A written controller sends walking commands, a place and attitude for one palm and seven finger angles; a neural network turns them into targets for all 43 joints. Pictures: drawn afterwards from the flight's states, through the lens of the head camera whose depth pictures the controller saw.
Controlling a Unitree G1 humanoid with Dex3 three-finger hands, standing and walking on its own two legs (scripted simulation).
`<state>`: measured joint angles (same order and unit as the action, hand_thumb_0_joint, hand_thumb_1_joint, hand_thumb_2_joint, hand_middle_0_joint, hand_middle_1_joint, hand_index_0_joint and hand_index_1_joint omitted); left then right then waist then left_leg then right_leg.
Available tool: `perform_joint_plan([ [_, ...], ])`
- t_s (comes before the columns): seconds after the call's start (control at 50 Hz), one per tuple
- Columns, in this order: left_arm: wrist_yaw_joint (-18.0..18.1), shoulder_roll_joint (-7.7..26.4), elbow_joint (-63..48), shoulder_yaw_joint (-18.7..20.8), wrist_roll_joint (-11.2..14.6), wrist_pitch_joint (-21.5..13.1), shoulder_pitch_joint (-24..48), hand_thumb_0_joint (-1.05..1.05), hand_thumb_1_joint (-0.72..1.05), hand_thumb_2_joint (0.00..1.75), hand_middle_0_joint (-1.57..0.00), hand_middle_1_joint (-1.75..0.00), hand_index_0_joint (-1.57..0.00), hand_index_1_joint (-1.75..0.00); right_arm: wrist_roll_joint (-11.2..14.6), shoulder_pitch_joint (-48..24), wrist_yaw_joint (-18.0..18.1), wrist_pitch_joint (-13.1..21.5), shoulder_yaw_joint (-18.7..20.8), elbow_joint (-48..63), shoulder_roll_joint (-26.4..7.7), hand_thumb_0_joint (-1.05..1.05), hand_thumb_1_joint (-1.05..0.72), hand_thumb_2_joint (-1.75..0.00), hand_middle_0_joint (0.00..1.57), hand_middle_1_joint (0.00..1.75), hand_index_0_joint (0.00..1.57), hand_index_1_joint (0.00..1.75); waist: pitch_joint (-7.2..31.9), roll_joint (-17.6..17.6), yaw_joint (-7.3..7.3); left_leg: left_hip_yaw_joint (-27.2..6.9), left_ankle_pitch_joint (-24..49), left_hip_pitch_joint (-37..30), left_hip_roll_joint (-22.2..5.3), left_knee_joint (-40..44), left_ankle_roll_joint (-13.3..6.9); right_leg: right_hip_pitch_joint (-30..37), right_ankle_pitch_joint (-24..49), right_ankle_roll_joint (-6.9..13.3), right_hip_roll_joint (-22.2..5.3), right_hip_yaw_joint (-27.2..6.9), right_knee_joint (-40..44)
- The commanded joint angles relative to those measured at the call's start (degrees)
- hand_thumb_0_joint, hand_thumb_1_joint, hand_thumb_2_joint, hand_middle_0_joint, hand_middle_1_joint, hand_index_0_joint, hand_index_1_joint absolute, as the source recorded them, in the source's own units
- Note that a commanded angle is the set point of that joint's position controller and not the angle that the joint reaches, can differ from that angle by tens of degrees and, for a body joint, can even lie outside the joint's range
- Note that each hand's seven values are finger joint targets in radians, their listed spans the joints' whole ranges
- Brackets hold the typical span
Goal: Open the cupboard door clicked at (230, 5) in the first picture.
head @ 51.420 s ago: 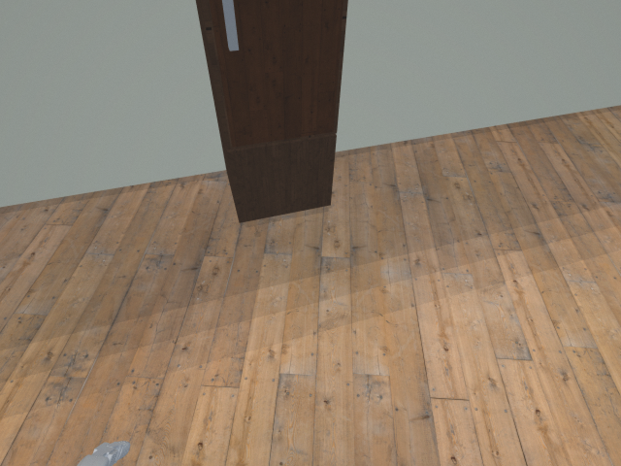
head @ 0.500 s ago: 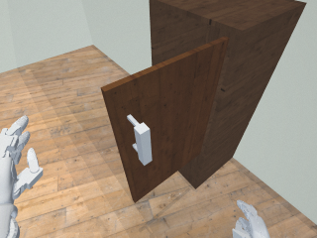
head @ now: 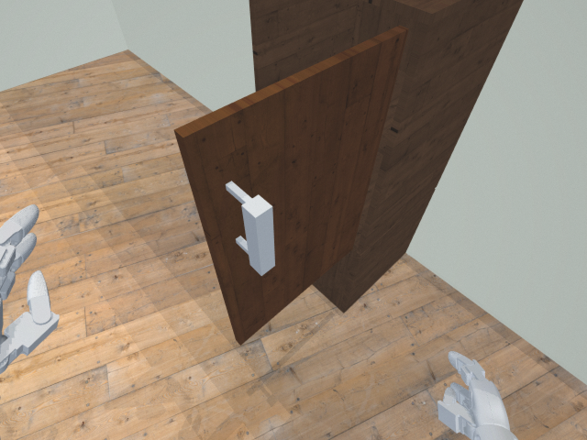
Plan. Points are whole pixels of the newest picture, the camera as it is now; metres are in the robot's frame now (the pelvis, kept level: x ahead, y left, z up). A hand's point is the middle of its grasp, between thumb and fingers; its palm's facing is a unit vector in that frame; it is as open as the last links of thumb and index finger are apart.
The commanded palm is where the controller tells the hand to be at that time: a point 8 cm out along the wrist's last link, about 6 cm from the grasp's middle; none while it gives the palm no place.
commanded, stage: step back with the hand held close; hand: left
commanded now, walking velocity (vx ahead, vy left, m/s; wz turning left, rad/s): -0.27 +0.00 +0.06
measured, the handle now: (249, 228) +0.37 +0.09 +0.09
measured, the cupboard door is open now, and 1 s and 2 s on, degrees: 90 90 90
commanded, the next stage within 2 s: stop stepping back and stand still in 0.50 s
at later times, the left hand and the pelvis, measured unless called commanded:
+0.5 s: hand out of the picture +0.06 +0.31 +0.15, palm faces +0.48 -0.78 -0.39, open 7.4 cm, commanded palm -0.01 +0.35 +0.18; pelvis -0.13 +0.04 -0.02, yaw +4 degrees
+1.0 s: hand out of the picture -0.07 +0.30 +0.18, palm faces +0.47 -0.77 -0.42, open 7.4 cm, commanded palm -0.11 +0.33 +0.18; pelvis -0.25 +0.03 -0.01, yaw -1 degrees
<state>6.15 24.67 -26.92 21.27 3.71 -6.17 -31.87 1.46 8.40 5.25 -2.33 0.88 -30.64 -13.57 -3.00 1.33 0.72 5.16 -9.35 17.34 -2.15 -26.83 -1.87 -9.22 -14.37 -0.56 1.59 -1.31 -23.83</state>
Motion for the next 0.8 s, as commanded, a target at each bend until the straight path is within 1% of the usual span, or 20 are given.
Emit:
perform_joint_plan([
  [0.0, 2.74, 11.53, -16.7, 10.49, 0.12, -5.06, -0.59, 0.0, 0.9, 0.9, -0.2, -0.3, -0.2, -0.3, -0.49, -3.8, 0.12, 3.5, 1.89, 9.82, -6.14, 0.0, -0.9, -0.9, 0.2, 0.3, 0.2, 0.3, 13.25, 5.96, 0.67, -5.07, 17.2, -8.94, -4.75, 2.01, -0.43, -1.51, 17.34, -0.38, -2.53, -0.52, -1.62],
  [0.14, 3.37, 8.62, -13.92, 11.77, -1.11, -7.57, -1.34, 0.0, 0.9, 0.9, -0.2, -0.3, -0.2, -0.3, -0.78, -2.77, -0.3, 6.7, 2.3, 9.48, -7.44, 0.0, -0.9, -0.9, 0.2, 0.3, 0.2, 0.3, 5.84, 13.1, 0.23, -12.64, -28.48, 18.25, -10.22, 16.24, -2.93, 8.1, -1.88, 0.0, 1.6, 2.29, -12.54],
  [0.18, 3.24, 8.28, -12.73, 11.8, -1.3, -7.89, -0.45, 0.0, 0.9, 0.9, -0.2, -0.3, -0.2, -0.3, -0.84, -2.49, -0.35, 7.39, 2.48, 9.08, -7.26, 0.0, -0.9, -0.9, 0.2, 0.3, 0.2, 0.3, 5.62, 11.25, 0.42, -13.74, -32.36, 22.98, -11.13, 17.5, -3.36, 10.6, -3.9, 0.33, 2.24, 2.88, -15.43],
  [0.22, 3.2, 8.14, -12.0, 11.44, -1.06, -8.02, -0.09, 0.0, 0.9, 0.9, -0.2, -0.3, -0.2, -0.3, -0.65, -2.06, -0.54, 8.11, 2.75, 8.49, -6.94, 0.0, -0.9, -0.9, 0.2, 0.3, 0.2, 0.3, 5.6, 7.43, 0.11, -12.21, -30.54, 20.28, -9.48, 13.87, -2.47, 6.47, -7.06, 1.31, 1.45, 1.62, -11.57],
  [0.26, 3.21, 8.97, -13.62, 10.77, -0.53, -8.32, 0.55, 0.0, 0.9, 0.9, -0.2, -0.3, -0.2, -0.3, -0.96, -1.39, -0.76, 8.66, 2.9, 7.91, -6.43, 0.0, -0.9, -0.9, 0.2, 0.3, 0.2, 0.3, 5.37, 0.7, -0.65, -7.86, -23.75, 8.62, -3.73, 4.05, 0.37, -7.26, -14.68, 3.98, -2.65, -5.82, 1.66],
  [0.3, 3.69, 8.38, -13.98, 8.06, -0.49, -8.49, 2.53, 0.0, 0.9, 0.9, -0.2, -0.3, -0.2, -0.3, -0.79, 0.52, -1.25, 8.9, 2.9, 5.3, -5.26, 0.0, -0.9, -0.9, 0.2, 0.3, 0.2, 0.3, 7.73, -12.11, -1.38, -4.26, -11.65, -7.03, 1.83, -17.94, 3.13, -23.03, -14.63, 8.71, -13.93, -17.13, 11.66],
  [0.34, 4.13, 8.66, -14.64, 7.6, -1.53, -8.16, 5.43, 0.0, 0.9, 0.9, -0.2, -0.3, -0.2, -0.3, -1.35, -0.63, -0.92, 9.2, 2.59, 4.4, -4.93, 0.0, -0.9, -0.9, 0.2, 0.3, 0.2, 0.3, 7.59, -13.93, -1.07, -6.1, -13.42, -4.0, 2.16, -26.66, 2.53, -20.9, -1.72, 9.63, -16.53, -15.38, 9.14],
  [0.38, 4.58, 9.6, -15.58, 8.25, -1.64, -7.52, 8.15, 0.0, 0.9, 0.9, -0.2, -0.3, -0.2, -0.3, -1.85, -0.51, -0.31, 9.47, 1.7, 3.78, -4.19, 0.0, -0.9, -0.9, 0.2, 0.3, 0.2, 0.3, 6.86, -11.04, -2.01, -6.86, -12.26, -2.82, 0.9, -15.03, 2.12, -15.66, 10.43, 7.17, -14.47, -10.85, 3.79],
  [0.4, 4.6, 9.88, -15.68, 8.22, -1.51, -7.41, 9.46, 0.0, 0.9, 0.9, -0.2, -0.3, -0.2, -0.3, -1.71, -1.06, 0.27, 9.37, 1.16, 3.62, -4.35, 0.0, -0.9, -0.9, 0.2, 0.3, 0.2, 0.3, 5.22, -6.7, -2.26, -5.69, -7.54, -4.06, 1.29, -4.44, 2.24, -15.17, 11.47, 4.29, -10.64, -7.35, -0.29],
  [0.42, 4.57, 10.08, -16.9, 8.27, -1.23, -7.87, 10.68, 0.0, 0.9, 0.9, -0.2, -0.3, -0.2, -0.3, -1.5, -2.26, 0.79, 9.67, 1.05, 3.81, -5.77, 0.0, -0.9, -0.9, 0.2, 0.3, 0.2, 0.3, 3.91, 2.67, -1.57, -9.16, -0.84, -3.16, -2.09, 4.26, 1.32, -14.58, 7.68, 1.38, -5.36, -3.94, -6.0],
  [0.44, 4.86, 10.57, -18.59, 9.31, -1.52, -8.66, 10.85, 0.0, 0.9, 0.9, -0.2, -0.3, -0.2, -0.3, -1.58, -2.97, 1.0, 10.25, 1.22, 4.58, -7.2, 0.0, -0.9, -0.9, 0.2, 0.3, 0.2, 0.3, 5.69, 14.71, -0.2, -18.51, 8.68, 0.93, -10.4, 8.78, -1.52, -11.09, -0.63, -0.79, -0.67, 0.08, -14.54],
  [0.46, 5.17, 12.48, -18.14, 10.9, -1.81, -8.84, 11.31, 0.0, 0.9, 0.9, -0.2, -0.3, -0.2, -0.3, -2.2, -2.44, 1.16, 10.94, 1.63, 4.18, -6.12, 0.0, -0.9, -0.9, 0.2, 0.3, 0.2, 0.3, 6.41, 18.05, -0.04, -23.13, 14.69, 2.85, -15.64, 10.64, -4.34, -10.06, -13.37, -0.58, 0.41, -0.32, -23.77],
  [0.48, 4.73, 10.78, -16.31, 10.89, -1.14, -10.05, 8.49, 0.0, 0.9, 0.9, -0.2, -0.3, -0.2, -0.3, -2.26, -0.86, 0.29, 12.11, 1.71, 3.32, -4.54, 0.0, -0.9, -0.9, 0.2, 0.3, 0.2, 0.3, 10.16, 14.24, 0.05, -21.12, 8.12, 1.33, -16.14, 12.41, -5.7, -9.26, -17.25, 0.2, 1.92, -2.27, -31.58],
  [0.5, 4.53, 10.91, -17.11, 11.43, -1.27, -10.39, 7.33, 0.0, 0.9, 0.9, -0.2, -0.3, -0.2, -0.3, -3.01, -0.87, -0.32, 12.79, 1.92, 3.34, -5.26, 0.0, -0.9, -0.9, 0.2, 0.3, 0.2, 0.3, 10.45, 15.82, -0.23, -25.38, -2.45, 6.83, -17.51, 15.47, -6.23, -7.39, -17.71, -0.11, 2.36, -2.82, -37.5],
  [0.58, 4.35, 8.13, -18.68, 9.93, -0.34, -9.4, 0.84, 0.0, 0.9, 0.9, -0.2, -0.3, -0.2, -0.3, -2.26, -1.23, -1.94, 12.6, 2.96, 3.14, -5.41, 0.0, -0.9, -0.9, 0.2, 0.3, 0.2, 0.3, 11.61, 6.85, -0.53, -18.38, -3.21, 0.67, -14.44, 13.03, -6.12, -11.01, -12.24, -0.65, 2.01, -1.41, -36.49],
  [0.64, 4.28, 7.59, -19.37, 9.39, 0.28, -7.66, -2.11, 0.0, 0.9, 0.9, -0.2, -0.3, -0.2, -0.3, -1.66, -1.5, -2.73, 12.21, 2.34, 3.89, -4.84, 0.0, -0.9, -0.9, 0.2, 0.3, 0.2, 0.3, 11.42, 11.64, -0.84, -15.99, -25.04, 1.6, -10.94, 21.17, -1.82, -6.06, -14.16, -0.09, 4.18, 4.29, -27.26],
  [0.72, 4.74, 8.46, -18.15, 9.01, 0.46, -6.05, -1.98, 0.0, 0.9, 0.9, -0.2, -0.3, -0.2, -0.3, -2.51, -1.07, -1.88, 11.61, 1.76, 3.54, -4.1, 0.0, -0.9, -0.9, 0.2, 0.3, 0.2, 0.3, 11.24, 17.08, -0.77, -10.3, -27.28, 2.09, -5.04, 24.75, 7.32, 6.45, -20.89, 2.68, 7.95, 10.48, -6.24],
  [0.74, 4.74, 9.74, -17.82, 9.73, 0.48, -5.86, -2.68, 0.0, 0.9, 0.9, -0.2, -0.3, -0.2, -0.3, -2.52, -1.33, -1.75, 11.15, 1.64, 3.48, -3.73, 0.0, -0.9, -0.9, 0.2, 0.3, 0.2, 0.3, 11.59, 15.33, -0.56, -6.82, -23.46, 1.92, -2.35, 19.97, 8.95, 9.3, -18.33, 3.95, 6.7, 9.93, 3.01],
  [0.76, 4.61, 12.68, -17.59, 11.63, 0.38, -5.72, -3.98, 0.0, 0.9, 0.9, -0.2, -0.3, -0.2, -0.3, -2.23, -0.66, -1.67, 10.6, 1.57, 3.25, -3.08, 0.0, -0.9, -0.9, 0.2, 0.3, 0.2, 0.3, 12.42, 8.34, -0.97, -1.11, -15.49, -1.98, 1.57, 8.66, 8.53, 5.55, -13.82, 5.94, 1.29, 5.46, 10.13],
  [0.78, 4.24, 12.19, -19.02, 10.78, 0.6, -5.97, -3.0, 0.0, 0.9, 0.9, -0.2, -0.3, -0.2, -0.3, -2.17, -0.31, -1.53, 9.71, 1.47, 2.97, -2.92, 0.0, -0.9, -0.9, 0.2, 0.3, 0.2, 0.3, 10.49, -3.25, -1.21, -1.52, -8.12, -7.51, 2.6, -9.16, 5.15, -7.05, -7.38, 7.77, -8.68, -4.81, 15.46],
])
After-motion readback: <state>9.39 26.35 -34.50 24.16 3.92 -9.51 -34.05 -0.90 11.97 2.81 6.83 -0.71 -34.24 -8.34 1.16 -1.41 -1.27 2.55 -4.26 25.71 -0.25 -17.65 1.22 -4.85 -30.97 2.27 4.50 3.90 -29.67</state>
